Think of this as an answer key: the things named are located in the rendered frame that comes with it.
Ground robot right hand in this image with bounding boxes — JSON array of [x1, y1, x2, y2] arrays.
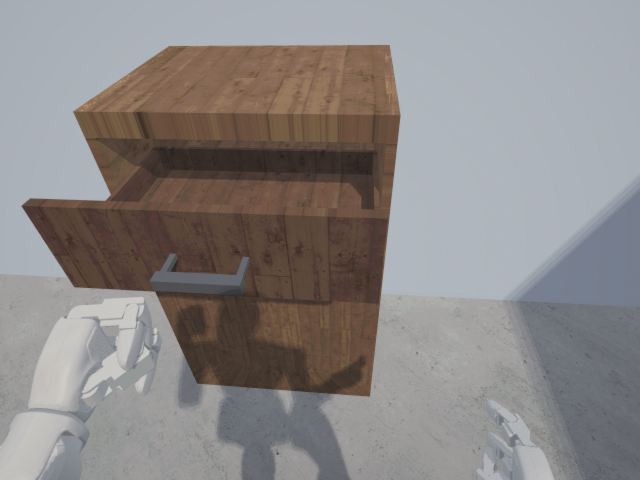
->
[[477, 399, 554, 480]]

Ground robot left forearm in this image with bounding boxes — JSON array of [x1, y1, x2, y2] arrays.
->
[[0, 409, 90, 480]]

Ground cabinet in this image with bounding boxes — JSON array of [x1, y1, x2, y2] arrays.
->
[[73, 45, 401, 397]]

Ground drawer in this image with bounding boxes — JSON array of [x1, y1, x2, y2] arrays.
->
[[22, 146, 388, 304]]

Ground robot left hand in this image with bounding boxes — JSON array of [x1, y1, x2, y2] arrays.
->
[[28, 297, 163, 423]]

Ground handle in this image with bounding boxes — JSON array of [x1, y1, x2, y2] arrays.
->
[[150, 254, 250, 296]]

